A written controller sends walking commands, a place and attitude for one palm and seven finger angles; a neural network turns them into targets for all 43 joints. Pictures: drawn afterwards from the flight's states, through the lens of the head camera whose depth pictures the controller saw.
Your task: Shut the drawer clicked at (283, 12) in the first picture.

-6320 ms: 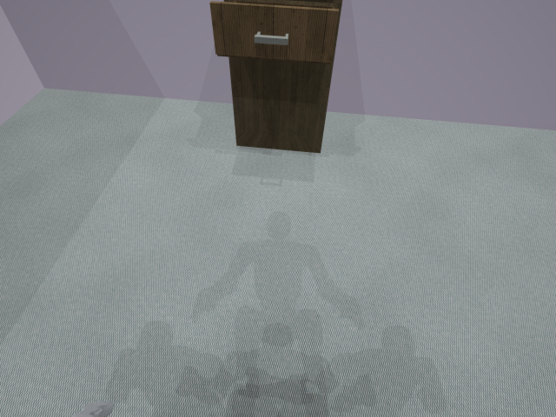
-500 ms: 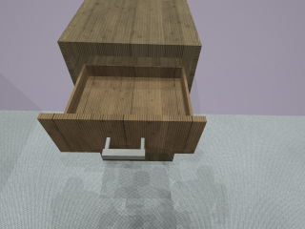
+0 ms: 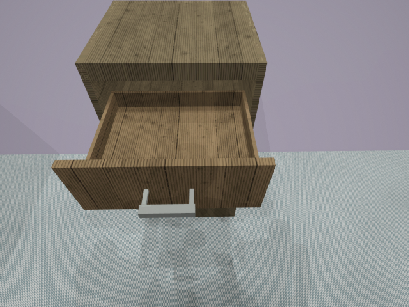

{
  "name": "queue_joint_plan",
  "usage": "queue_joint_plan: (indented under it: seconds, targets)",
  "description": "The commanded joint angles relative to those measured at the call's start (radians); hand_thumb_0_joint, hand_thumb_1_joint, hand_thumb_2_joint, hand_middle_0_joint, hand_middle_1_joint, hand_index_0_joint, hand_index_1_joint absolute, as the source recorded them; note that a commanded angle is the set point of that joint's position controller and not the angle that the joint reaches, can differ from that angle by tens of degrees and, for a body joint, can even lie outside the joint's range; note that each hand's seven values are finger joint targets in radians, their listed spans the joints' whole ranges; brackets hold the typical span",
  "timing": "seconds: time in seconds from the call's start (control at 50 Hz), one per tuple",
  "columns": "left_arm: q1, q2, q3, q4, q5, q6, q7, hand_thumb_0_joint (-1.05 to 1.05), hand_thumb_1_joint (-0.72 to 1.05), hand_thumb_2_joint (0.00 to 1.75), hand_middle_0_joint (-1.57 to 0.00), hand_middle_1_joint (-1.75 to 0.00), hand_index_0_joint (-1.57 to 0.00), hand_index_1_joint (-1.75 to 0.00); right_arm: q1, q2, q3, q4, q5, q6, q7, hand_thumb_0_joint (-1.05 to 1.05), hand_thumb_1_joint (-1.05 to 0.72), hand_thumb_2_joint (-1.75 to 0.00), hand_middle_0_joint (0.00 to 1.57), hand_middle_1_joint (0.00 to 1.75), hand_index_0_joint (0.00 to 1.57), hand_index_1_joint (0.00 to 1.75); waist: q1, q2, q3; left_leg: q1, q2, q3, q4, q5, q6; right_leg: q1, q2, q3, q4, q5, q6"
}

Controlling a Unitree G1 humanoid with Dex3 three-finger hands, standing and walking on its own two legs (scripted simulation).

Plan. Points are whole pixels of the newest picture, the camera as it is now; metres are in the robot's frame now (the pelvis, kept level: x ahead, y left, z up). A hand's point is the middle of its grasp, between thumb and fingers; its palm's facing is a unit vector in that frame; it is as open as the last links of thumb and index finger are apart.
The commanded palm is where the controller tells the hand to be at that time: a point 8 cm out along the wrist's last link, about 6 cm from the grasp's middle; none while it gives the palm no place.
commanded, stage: look again from close up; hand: left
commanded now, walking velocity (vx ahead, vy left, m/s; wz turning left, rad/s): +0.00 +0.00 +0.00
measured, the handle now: (168, 202) +0.33 +0.10 -0.01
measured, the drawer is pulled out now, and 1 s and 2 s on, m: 0.30 0.30 0.30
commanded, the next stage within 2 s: raise the hand and make a fist in 0.32 s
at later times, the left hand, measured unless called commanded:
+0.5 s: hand out of the picture +0.08 +0.16 -0.14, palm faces +0.18 -0.95 -0.24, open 7.3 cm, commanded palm +0.11 +0.19 -0.06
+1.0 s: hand (149, 305) +0.13 +0.11 +0.00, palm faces +0.23 -0.97 -0.07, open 5.1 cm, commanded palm +0.11 +0.16 -0.01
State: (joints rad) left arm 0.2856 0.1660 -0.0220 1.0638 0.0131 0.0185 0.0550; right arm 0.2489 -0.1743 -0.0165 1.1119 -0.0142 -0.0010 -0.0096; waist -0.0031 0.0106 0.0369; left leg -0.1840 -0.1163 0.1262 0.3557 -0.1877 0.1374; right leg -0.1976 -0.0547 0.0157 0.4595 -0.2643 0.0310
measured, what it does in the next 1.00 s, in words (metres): lowers itself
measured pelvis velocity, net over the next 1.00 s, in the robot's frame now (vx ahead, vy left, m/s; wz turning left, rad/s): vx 0.00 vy -0.10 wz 0.12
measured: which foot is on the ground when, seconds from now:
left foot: down 0.00-1.00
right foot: down 0.00-1.00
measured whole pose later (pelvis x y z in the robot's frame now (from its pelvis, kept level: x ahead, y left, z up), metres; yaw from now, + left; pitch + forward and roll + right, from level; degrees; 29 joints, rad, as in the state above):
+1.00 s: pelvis +0.00 -0.10 -0.08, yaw +7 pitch +12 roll -1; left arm 0.61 0.19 0.13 -0.11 -0.29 -0.62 -0.23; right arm 0.11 -0.25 -0.04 0.54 0.02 -0.26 -0.02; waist 0.05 0.01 -0.14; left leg -0.83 -0.01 -0.05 1.11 -0.50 0.00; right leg -0.76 0.06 -0.18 1.06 -0.53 -0.12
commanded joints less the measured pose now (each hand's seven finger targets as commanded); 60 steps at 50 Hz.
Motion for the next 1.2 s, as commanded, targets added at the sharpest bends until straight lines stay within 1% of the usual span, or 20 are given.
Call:
queue_joint_plan:
  seconds: [0.0, 0.38, 0.4, 0.42, 0.44, 0.46, 0.48, 0.5, 0.54, 0.56, 0.62, 0.64, 0.68, 0.76, 0.82, 0.88, 0.96, 1.04, 1.1, 1.18]
  targets:
    - [0.062, 0.097, 0.021, -0.019, 0.003, -0.022, 0.004, 0.0, 0.9, 0.9, -0.2, -0.3, -0.2, -0.3, 0.032, -0.12, -0.02, -0.029, 0.006, -0.019, -0.009, 0.0, -0.9, -0.9, 0.2, 0.3, 0.2, 0.3, 0.0, -0.02, 0.016, 0.058, 0.239, -0.268, -0.119, -0.014, -0.103, -0.083, -0.046, 0.043, -0.053, 0.051, -0.056]
    - [0.082, 0.091, 0.022, 0.001, 0.001, -0.032, 0.007, 0.0, 0.9, 0.9, -0.2, -0.3, -0.2, -0.3, 0.029, -0.095, -0.014, 0.013, 0.009, -0.027, -0.014, 0.0, -0.9, -0.9, 0.2, 0.3, 0.2, 0.3, 0.002, -0.012, 0.005, 0.108, 0.222, -0.218, -0.029, 0.177, -0.085, -0.064, -0.062, 0.067, -0.083, 0.144, -0.062]
    - [0.106, 0.092, 0.018, 0.027, 0.018, -0.053, 0.032, 0.0, 0.9, 0.9, -0.2, -0.3, -0.2, -0.3, 0.018, -0.121, 0.004, -0.074, 0.013, -0.03, -0.014, 0.0, -0.9, -0.9, 0.2, 0.3, 0.2, 0.3, 0.0, -0.168, 0.014, 0.001, 0.261, -0.219, 0.113, 0.396, -0.102, -0.017, -0.052, 0.027, -0.057, 0.214, -0.038]
    - [-0.574, 0.332, 0.185, -1.5, -0.163, -0.245, 0.036, 0.0, 0.9, 0.9, -0.22, -0.32, -0.22, -0.32, 0.064, -0.289, -0.043, -0.44, 0.062, -0.161, -0.045, 0.0, -0.9, -0.9, 0.2, 0.3, 0.2, 0.3, -0.106, -0.004, -0.517, 0.332, 0.165, -0.246, 0.067, 0.441, -0.165, -0.058, 0.055, -0.061, 0.059, 0.264, -0.043]
    - [-0.165, 0.24, 0.134, -1.294, -0.097, -0.201, 0.062, 0.0, 0.9, 0.9, -0.24, -0.34, -0.24, -0.34, -0.039, -0.192, 0.008, -0.375, 0.048, -0.259, -0.071, 0.0, -0.9, -0.9, 0.2, 0.3, 0.2, 0.3, -0.008, 0.221, -0.469, 0.388, 0.226, -0.246, 0.003, 0.529, -0.189, -0.13, 0.053, -0.037, 0.171, 0.013, -0.06]
    - [-0.083, 0.18, 0.086, -1.163, -0.107, -0.154, 0.112, 0.0, 0.9, 0.9, -0.26, -0.37, -0.26, -0.37, -0.025, -0.19, -0.008, -0.296, 0.038, -0.291, -0.064, 0.0, -0.9, -0.9, 0.2, 0.3, 0.2, 0.3, -0.015, 0.231, -0.39, 0.289, 0.205, -0.244, -0.036, 0.434, -0.221, -0.168, 0.048, -0.042, 0.207, -0.104, -0.049]
    - [0.166, -0.041, -0.043, -0.998, -0.123, -0.074, 0.106, 0.0, 0.9, 0.9, -0.28, -0.39, -0.28, -0.39, 0.005, -0.143, -0.007, -0.297, 0.048, -0.289, -0.047, 0.0, -0.9, -0.9, 0.2, 0.3, 0.2, 0.3, -0.03, 0.152, -0.201, 0.186, 0.205, -0.25, -0.046, 0.322, -0.212, -0.237, 0.044, -0.052, 0.214, -0.123, -0.045]
    - [0.057, -0.039, -0.047, -1.172, -0.166, -0.097, 0.084, 0.0, 0.9, 0.9, -0.3, -0.41, -0.3, -0.41, -0.017, -0.187, -0.015, -0.379, 0.052, -0.294, -0.032, 0.0, -0.9, -0.9, 0.2, 0.3, 0.2, 0.3, -0.034, 0.142, -0.099, 0.086, 0.197, -0.25, -0.017, 0.24, -0.191, -0.234, 0.032, -0.065, 0.192, -0.114, -0.047]
    - [0.08, 0.022, 0.023, -1.153, -0.154, -0.183, 0.036, 0.0, 0.9, 0.9, -0.34, -0.45, -0.34, -0.45, -0.046, -0.204, -0.03, -0.448, 0.028, -0.315, -0.021, 0.0, -0.9, -0.9, 0.2, 0.3, 0.2, 0.3, -0.043, 0.03, -0.043, -0.04, 0.16, -0.226, 0.123, 0.124, -0.161, -0.256, 0.05, -0.098, 0.102, -0.065, -0.062]
    - [0.269, 0.03, 0.088, -1.061, -0.173, -0.221, -0.001, 0.0, 0.9, 0.9, -0.36, -0.47, -0.36, -0.47, -0.052, -0.21, -0.049, -0.478, 0.027, -0.309, -0.009, 0.0, -0.9, -0.9, 0.2, 0.3, 0.2, 0.3, 0.0, -0.037, -0.079, -0.112, 0.145, -0.203, 0.185, 0.129, -0.157, -0.216, 0.056, -0.108, 0.073, -0.012, -0.07]
    - [0.492, -0.035, 0.094, -0.932, -0.244, -0.405, -0.174, 0.0, 0.9, 0.9, -0.42, -0.54, -0.42, -0.54, -0.13, -0.2, -0.058, -0.564, 0.028, -0.272, 0.016, 0.0, -0.9, -0.9, 0.2, 0.3, 0.2, 0.3, 0.035, -0.371, -0.051, -0.372, 0.113, -0.158, 0.347, 0.033, -0.15, -0.323, 0.064, -0.106, 0.194, 0.066, -0.056]
    - [0.521, -0.013, 0.124, -0.942, -0.266, -0.479, -0.245, 0.0, 0.9, 0.9, -0.44, -0.56, -0.44, -0.56, -0.15, -0.206, -0.067, -0.6, 0.031, -0.27, 0.021, 0.0, -0.9, -0.9, 0.2, 0.3, 0.2, 0.3, 0.044, -0.408, -0.069, -0.444, 0.1, -0.14, 0.387, -0.022, -0.152, -0.329, 0.048, -0.071, 0.225, 0.088, -0.045]
    - [0.57, 0.077, 0.225, -0.928, -0.286, -0.555, -0.339, 0.0, 0.9, 0.9, -0.48, -0.6, -0.48, -0.6, -0.172, -0.215, -0.081, -0.664, 0.042, -0.259, 0.035, 0.0, -0.9, -0.9, 0.2, 0.3, 0.2, 0.3, 0.062, -0.274, -0.117, -0.503, 0.077, -0.113, 0.441, -0.066, -0.158, -0.269, 0.011, 0.017, 0.256, 0.144, -0.043]
    - [0.35, 0.124, 0.182, -1.267, -0.288, -0.622, -0.394, 0.0, 0.9, 0.9, -0.56, -0.69, -0.56, -0.69, -0.168, -0.19, -0.066, -0.749, 0.043, -0.282, 0.038, 0.0, -0.9, -0.9, 0.2, 0.3, 0.2, 0.3, 0.03, 0.117, -0.307, -0.486, 0.083, -0.102, 0.543, -0.049, -0.125, -0.358, 0.022, 0.042, 0.36, 0.098, -0.053]
    - [0.229, 0.188, 0.264, -1.502, -0.312, -0.698, -0.317, 0.0, 0.9, 0.9, -0.62, -0.75, -0.62, -0.75, -0.111, -0.157, -0.064, -0.74, 0.028, -0.287, 0.01, 0.0, -0.9, -0.9, 0.2, 0.3, 0.2, 0.3, -0.004, 0.142, -0.412, -0.465, 0.095, -0.131, 0.61, -0.034, -0.111, -0.371, 0.031, 0.088, 0.367, 0.055, -0.046]
    - [0.132, 0.154, 0.22, -1.53, -0.306, -0.745, -0.26, 0.0, 0.9, 0.9, -0.68, -0.82, -0.68, -0.82, -0.092, -0.156, -0.057, -0.694, 0.03, -0.293, -0.012, 0.0, -0.9, -0.9, 0.2, 0.3, 0.2, 0.3, -0.056, 0.095, -0.323, -0.523, 0.106, -0.153, 0.662, -0.11, -0.103, -0.482, 0.04, 0.11, 0.343, -0.089, -0.049]
    - [0.134, 0.145, 0.158, -1.358, -0.298, -0.698, -0.333, 0.0, 0.9, 0.9, -0.76, -0.91, -0.76, -0.91, -0.107, -0.183, -0.039, -0.686, 0.052, -0.303, -0.024, 0.0, -0.9, -0.9, 0.2, 0.3, 0.2, 0.3, -0.091, -0.01, -0.218, -0.622, 0.114, -0.164, 0.705, -0.2, -0.093, -0.502, 0.007, 0.185, 0.264, -0.208, -0.004]
    - [0.248, 0.197, 0.185, -1.291, -0.304, -0.445, -0.429, 0.0, 0.9, 0.9, -0.84, -0.99, -0.84, -0.99, -0.118, -0.191, -0.029, -0.746, 0.084, -0.258, -0.045, 0.0, -0.9, -0.9, 0.2, 0.3, 0.2, 0.3, -0.02, -0.047, -0.327, -0.592, 0.099, -0.164, 0.63, -0.165, -0.09, -0.277, -0.043, 0.234, 0.214, -0.089, 0.051]
    - [0.331, 0.231, 0.312, -1.343, -0.336, -0.315, -0.387, 0.0, 0.9, 0.9, -0.9, -1.06, -0.9, -1.06, -0.147, -0.157, -0.024, -0.764, 0.086, -0.225, -0.053, 0.0, -0.9, -0.9, 0.2, 0.3, 0.2, 0.3, 0.039, -0.067, -0.402, -0.554, 0.096, -0.17, 0.586, -0.099, -0.103, -0.129, -0.071, 0.226, 0.227, 0.11, 0.077]
    - [0.427, 0.143, 0.333, -1.433, -0.367, -0.359, -0.267, 0.0, 0.9, 0.9, -0.98, -1.14, -0.98, -1.14, -0.143, -0.121, -0.027, -0.744, 0.071, -0.226, -0.048, 0.0, -0.9, -0.9, 0.2, 0.3, 0.2, 0.3, 0.053, -0.165, -0.336, -0.518, 0.111, -0.177, 0.523, -0.041, -0.12, -0.104, -0.039, 0.129, 0.278, 0.386, 0.058]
